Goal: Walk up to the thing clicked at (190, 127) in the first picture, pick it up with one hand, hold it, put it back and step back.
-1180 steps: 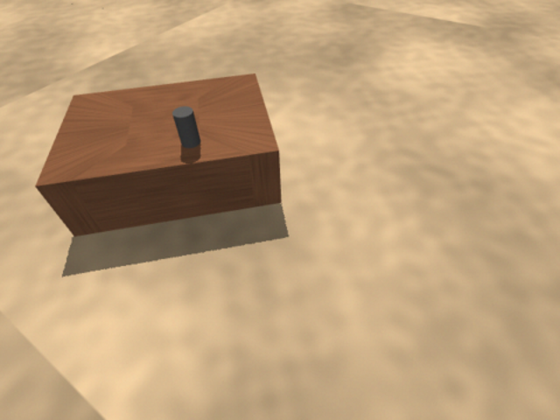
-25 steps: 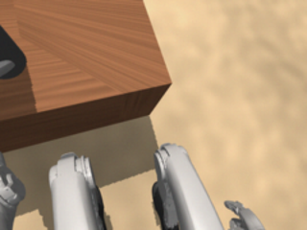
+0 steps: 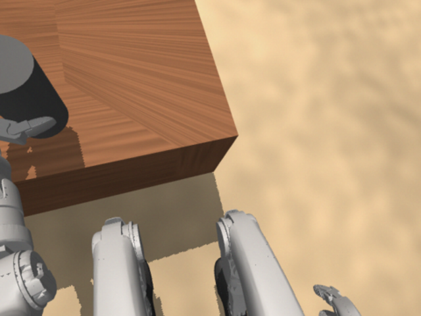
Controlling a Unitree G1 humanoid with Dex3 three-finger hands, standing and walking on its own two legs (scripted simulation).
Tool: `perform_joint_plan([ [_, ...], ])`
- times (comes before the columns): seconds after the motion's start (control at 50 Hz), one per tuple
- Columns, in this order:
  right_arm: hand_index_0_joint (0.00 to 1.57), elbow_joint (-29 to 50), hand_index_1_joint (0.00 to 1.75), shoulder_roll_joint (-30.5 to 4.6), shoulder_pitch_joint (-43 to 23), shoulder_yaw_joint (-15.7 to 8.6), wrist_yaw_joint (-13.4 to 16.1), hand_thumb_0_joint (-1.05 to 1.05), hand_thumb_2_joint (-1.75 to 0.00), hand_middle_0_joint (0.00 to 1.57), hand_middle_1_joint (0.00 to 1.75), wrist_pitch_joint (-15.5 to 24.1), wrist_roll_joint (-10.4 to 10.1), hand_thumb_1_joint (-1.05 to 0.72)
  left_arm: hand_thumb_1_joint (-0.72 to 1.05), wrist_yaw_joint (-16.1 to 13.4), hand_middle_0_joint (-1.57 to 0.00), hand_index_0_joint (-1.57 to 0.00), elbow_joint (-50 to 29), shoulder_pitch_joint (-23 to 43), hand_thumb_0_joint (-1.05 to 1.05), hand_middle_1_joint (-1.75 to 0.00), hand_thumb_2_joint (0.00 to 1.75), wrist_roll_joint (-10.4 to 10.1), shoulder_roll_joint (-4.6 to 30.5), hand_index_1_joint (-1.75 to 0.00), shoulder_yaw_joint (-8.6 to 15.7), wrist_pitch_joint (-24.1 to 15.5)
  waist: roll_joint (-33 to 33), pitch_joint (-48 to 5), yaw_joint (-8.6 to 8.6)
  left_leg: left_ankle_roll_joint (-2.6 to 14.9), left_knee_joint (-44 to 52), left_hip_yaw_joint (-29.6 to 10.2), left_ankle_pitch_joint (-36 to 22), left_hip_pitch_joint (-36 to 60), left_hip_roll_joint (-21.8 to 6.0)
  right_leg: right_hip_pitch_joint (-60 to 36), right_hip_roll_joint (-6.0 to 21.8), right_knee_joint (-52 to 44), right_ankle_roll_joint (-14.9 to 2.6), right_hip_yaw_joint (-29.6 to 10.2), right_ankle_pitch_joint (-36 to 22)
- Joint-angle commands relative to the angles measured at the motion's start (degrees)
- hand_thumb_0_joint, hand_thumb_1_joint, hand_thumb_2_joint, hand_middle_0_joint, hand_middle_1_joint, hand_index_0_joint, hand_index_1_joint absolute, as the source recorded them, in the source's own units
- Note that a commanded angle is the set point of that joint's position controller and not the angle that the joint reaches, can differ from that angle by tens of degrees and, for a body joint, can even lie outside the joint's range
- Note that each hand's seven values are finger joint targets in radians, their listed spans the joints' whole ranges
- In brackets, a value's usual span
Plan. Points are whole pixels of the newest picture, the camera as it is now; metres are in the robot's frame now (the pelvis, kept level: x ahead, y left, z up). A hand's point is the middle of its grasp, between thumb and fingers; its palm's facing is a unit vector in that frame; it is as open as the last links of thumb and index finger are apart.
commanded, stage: settle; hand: left
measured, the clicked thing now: (22, 94) +0.49 +0.28 +0.01
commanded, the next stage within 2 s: lift in 0.52 s
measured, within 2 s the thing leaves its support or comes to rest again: neither
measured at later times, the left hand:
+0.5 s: hand out of the picture +0.48 +0.31 +0.05, palm faces +0.34 -0.94 -0.05, open 11.6 cm
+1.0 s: hand out of the picture +0.46 +0.30 +0.11, palm faces +0.34 -0.94 -0.05, open 11.6 cm
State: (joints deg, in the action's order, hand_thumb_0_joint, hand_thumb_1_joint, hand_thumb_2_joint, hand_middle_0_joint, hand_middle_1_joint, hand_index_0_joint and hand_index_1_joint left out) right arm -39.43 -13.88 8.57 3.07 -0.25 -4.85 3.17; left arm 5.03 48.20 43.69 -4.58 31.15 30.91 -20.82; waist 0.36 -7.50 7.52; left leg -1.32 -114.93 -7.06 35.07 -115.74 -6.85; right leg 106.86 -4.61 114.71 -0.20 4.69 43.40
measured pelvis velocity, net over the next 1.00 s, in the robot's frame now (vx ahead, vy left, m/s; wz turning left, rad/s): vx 0.02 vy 0.01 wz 0.06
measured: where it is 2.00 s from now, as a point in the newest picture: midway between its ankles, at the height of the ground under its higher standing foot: (189, 307)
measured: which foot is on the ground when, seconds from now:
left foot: down 0.00-1.00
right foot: down 0.00-1.00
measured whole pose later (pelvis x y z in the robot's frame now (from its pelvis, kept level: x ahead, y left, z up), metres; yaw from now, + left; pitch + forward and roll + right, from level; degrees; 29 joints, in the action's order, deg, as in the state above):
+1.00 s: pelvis +0.02 +0.01 +0.11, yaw +3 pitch +31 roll -6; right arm -40.6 -13.3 10.3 0.8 -1.1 -2.5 1.9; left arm 4.1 45.7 35.0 -5.7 22.6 25.2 -23.2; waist 1.7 -9.2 5.1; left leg -0.4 -94.3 -3.9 32.9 -92.9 -5.7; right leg 84.3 -2.9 93.0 0.6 3.0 39.9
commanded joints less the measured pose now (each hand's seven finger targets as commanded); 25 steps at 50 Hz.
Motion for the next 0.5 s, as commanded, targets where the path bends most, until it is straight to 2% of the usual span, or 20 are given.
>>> perform_joint_plan([
  [0.0,0.2,1.2,0.3,-11.3,10.0,-4.2,1.0,0.0,-0.9,0.2,0.3,1.2,-0.1,-0.93,-0.1,-0.4,-1.12,-1.16,-13.3,23.6,0.0,-1.3,1.12,-2.6,16.8,-1.29,1.3,-6.3,13.4,-39.3,-0.45,3.4,13.2,1.2,-9.5,37.8,1.2,-13.8,-0.3,-18.6,-1.49,-0.7,-14.8],
  [0.02,0.2,0.8,0.3,-11.3,10.5,-4.4,0.9,0.0,-0.91,0.2,0.3,1.4,-0.1,-0.93,-0.1,-0.6,-1.13,-1.16,-15.0,24.6,0.0,-1.3,1.13,-2.7,17.3,-1.29,1.8,-6.7,12.5,-39.4,-0.84,3.45,13.2,1.3,-10.5,37.7,1.2,-14.8,-0.4,-18.9,-1.41,-0.8,-15.8],
  [0.04,0.2,1.1,0.3,-11.7,10.3,-4.5,0.9,0.0,-0.9,0.2,0.3,1.5,-0.2,-0.93,-0.1,-0.6,-1.13,-1.17,-12.9,23.1,0.0,-1.31,1.14,-2.7,18.0,-1.3,3.0,-6.6,13.0,-39.6,-1.43,3.36,13.9,1.2,-10.9,38.8,1.3,-14.3,-0.3,-18.8,-1.59,-0.5,-15.9],
  [0.06,0.2,0.7,0.3,-11.7,10.4,-4.7,0.9,0.0,-0.9,0.2,0.3,1.5,-0.2,-0.92,-0.09,-0.7,-1.14,-1.17,-11.8,22.5,0.0,-1.31,1.14,-2.3,17.9,-1.3,2.6,-6.5,12.4,-38.6,-1.59,3.42,14.1,1.2,-12.1,39.6,1.2,-14.2,-0.3,-19.0,-1.53,-0.5,-16.8],
  [0.1,0.2,1.1,0.3,-11.6,10.4,-4.8,0.7,0.0,-0.9,0.2,0.3,1.8,-0.3,-0.92,-0.08,-0.1,-1.16,-1.19,-8.7,21.0,0.0,-1.33,1.16,-2.4,14.7,-1.32,1.0,-6.5,10.9,-37.2,-0.66,3.59,14.6,1.2,-13.0,39.2,1.2,-15.2,-0.2,-19.8,-1.4,-0.3,-17.9],
  [0.12,0.2,1.3,0.3,-11.7,10.8,-5.0,0.7,0.0,-0.9,0.2,0.3,2.0,-0.4,-0.92,-0.06,0.2,-1.17,-1.2,-10.0,21.5,0.0,-1.34,1.16,-2.2,15.7,-1.33,1.1,-6.9,10.5,-37.8,-0.43,3.64,14.9,1.3,-13.2,38.9,1.3,-16.4,-0.2,-20.4,-1.3,-0.4,-18.3],
  [0.16,0.2,0.7,0.3,-11.9,11.3,-5.3,0.6,0.0,-0.9,0.2,0.3,2.1,-0.4,-0.92,-0.04,0.9,-1.17,-1.2,-10.4,22.3,0.0,-1.33,1.16,-1.7,18.1,-1.32,2.0,-7.3,11.6,-39.7,-1.5,3.64,15.3,1.5,-15.2,41.8,1.2,-17.0,-0.2,-20.7,-1.42,-0.6,-19.5],
  [0.18,0.2,0.9,0.3,-11.9,11.4,-5.4,0.5,0.0,-0.9,0.2,0.3,2.1,-0.3,-0.92,-0.02,1.5,-1.18,-1.21,-11.6,22.9,0.0,-1.33,1.15,-1.7,17.7,-1.31,1.3,-7.5,12.4,-41.2,-1.48,3.59,15.8,1.5,-16.3,43.6,1.3,-17.5,-0.2,-20.9,-1.53,-0.6,-20.3],
  [0.2,0.2,1.1,0.3,-11.9,11.3,-5.3,0.4,0.0,-0.9,0.2,0.3,2.2,-0.4,-0.91,-0.01,2.1,-1.17,-1.21,-9.7,22.3,0.0,-1.32,1.15,-1.8,16.0,-1.31,0.1,-7.5,12.3,-40.4,-0.87,3.56,16.3,1.3,-16.2,43.8,1.4,-17.6,-0.1,-21.1,-1.57,-0.4,-20.2],
  [0.22,0.2,0.9,0.3,-12.0,11.5,-5.6,0.4,0.0,-0.9,0.2,0.3,2.3,-0.4,-0.91,0.0,2.5,-1.17,-1.21,-11.3,22.9,0.0,-1.32,1.15,-2.1,16.3,-1.31,0.7,-7.8,13.2,-40.8,-1.38,3.45,16.7,1.3,-16.5,44.4,1.5,-17.6,0.0,-21.1,-1.64,-0.5,-20.2],
  [0.24,0.2,1.0,0.3,-12.1,11.6,-5.6,0.4,0.0,-0.9,0.2,0.3,2.5,-0.6,-0.91,0.0,2.4,-1.17,-1.21,-12.5,23.6,0.0,-1.32,1.15,-2.2,18.0,-1.31,1.6,-8.0,13.2,-41.9,-2.15,3.37,17.3,1.3,-16.5,45.7,1.4,-18.2,0.0,-21.6,-1.61,-0.5,-19.9],
  [0.26,0.2,1.4,0.3,-12.1,11.4,-5.5,0.3,0.0,-0.9,0.2,0.3,2.5,-0.7,-0.92,0.0,2.4,-1.18,-1.22,-12.9,23.9,0.0,-1.32,1.15,-2.6,18.7,-1.31,2.3,-8.2,13.9,-42.8,-2.24,3.29,17.8,1.3,-15.9,46.0,1.5,-19.0,0.1,-22.0,-1.68,-0.7,-19.5],
  [0.28,0.2,1.8,0.3,-12.1,11.4,-5.6,0.3,0.0,-0.9,0.2,0.3,2.4,-0.8,-0.92,0.01,2.3,-1.18,-1.21,-14.2,23.9,0.0,-1.33,1.16,-2.9,18.6,-1.31,3.0,-8.4,14.1,-44.2,-3.04,3.11,18.7,1.0,-15.8,47.6,1.5,-19.0,0.1,-22.1,-1.77,-0.6,-19.1],
  [0.32,0.2,1.4,0.3,-12.0,11.6,-5.5,0.3,0.0,-0.9,0.2,0.3,2.3,-0.6,-0.92,0.02,1.8,-1.18,-1.21,-16.3,25.6,0.0,-1.34,1.18,-2.9,19.1,-1.33,2.9,-8.7,15.0,-44.6,-2.82,3.21,19.1,1.3,-16.6,49.3,1.6,-19.6,0.1,-23.1,-1.69,-1.0,-19.7],
  [0.34,0.2,1.4,0.3,-11.9,11.2,-5.3,0.3,0.0,-0.9,0.2,0.3,2.5,-0.6,-0.91,0.03,1.8,-1.18,-1.21,-14.3,24.0,0.0,-1.35,1.19,-3.0,16.8,-1.34,1.8,-8.5,14.8,-44.0,-2.5,3.03,19.9,0.6,-17.0,50.4,1.5,-19.0,0.3,-22.9,-1.84,-0.7,-19.6],
  [0.36,0.2,1.3,0.3,-11.6,11.4,-5.1,0.3,0.0,-0.9,0.2,0.3,2.6,-0.5,-0.92,0.04,1.5,-1.18,-1.21,-16.8,25.5,0.0,-1.35,1.19,-2.4,18.3,-1.34,2.0,-8.9,15.4,-44.3,-2.33,3.09,19.7,1.0,-17.3,50.2,1.6,-19.4,0.3,-23.3,-1.7,-1.0,-19.9],
  [0.38,0.2,1.2,0.3,-11.7,11.0,-5.1,0.3,0.0,-0.9,0.2,0.3,2.6,-0.5,-0.92,0.05,1.2,-1.18,-1.21,-15.3,24.3,0.0,-1.35,1.2,-2.5,18.0,-1.34,2.2,-8.7,14.8,-44.1,-2.9,3.21,20.0,1.0,-17.9,51.4,1.5,-19.7,0.3,-23.9,-1.67,-1.2,-20.1],
  [0.42,0.2,1.2,0.3,-11.3,10.9,-5.0,0.3,0.0,-0.9,0.2,0.3,2.7,-0.3,-0.92,0.04,1.0,-1.18,-1.21,-15.7,24.8,0.0,-1.36,1.22,-2.3,16.3,-1.36,0.9,-9.0,15.4,-43.4,-2.11,3.01,20.9,0.8,-17.1,51.9,1.5,-19.3,0.4,-24.2,-1.76,-1.1,-19.5],
  [0.46,0.2,0.7,0.3,-11.3,11.2,-5.1,0.4,0.0,-0.9,0.2,0.3,2.8,-0.2,-0.91,0.04,0.7,-1.19,-1.22,-16.7,25.4,0.0,-1.37,1.23,-2.2,16.5,-1.36,0.8,-9.3,15.6,-42.4,-1.74,3.0,21.6,0.8,-16.5,52.5,1.6,-19.4,0.5,-25.2,-1.66,-1.1,-18.9],
  [0.48,0.2,0.8,0.3,-11.2,10.6,-4.9,0.4,0.0,-0.9,0.2,0.3,2.9,-0.2,-0.92,0.03,0.8,-1.19,-1.22,-14.4,24.1,0.0,-1.37,1.22,-2.3,15.4,-1.36,-0.1,-9.2,14.8,-41.3,-1.55,3.11,21.9,0.9,-15.5,51.6,1.7,-20.0,0.6,-25.8,-1.64,-1.3,-18.7],
])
